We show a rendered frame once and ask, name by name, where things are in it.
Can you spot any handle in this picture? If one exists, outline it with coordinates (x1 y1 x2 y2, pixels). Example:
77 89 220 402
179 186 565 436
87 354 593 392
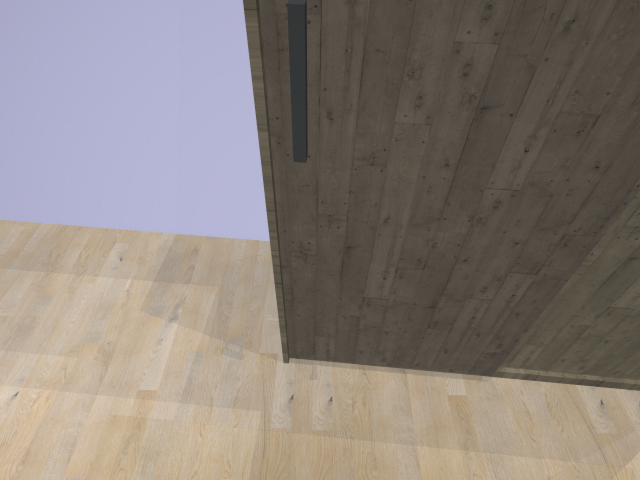
287 0 308 163

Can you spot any wardrobe door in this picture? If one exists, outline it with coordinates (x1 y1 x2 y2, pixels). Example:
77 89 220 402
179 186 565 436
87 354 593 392
259 0 640 376
500 191 640 379

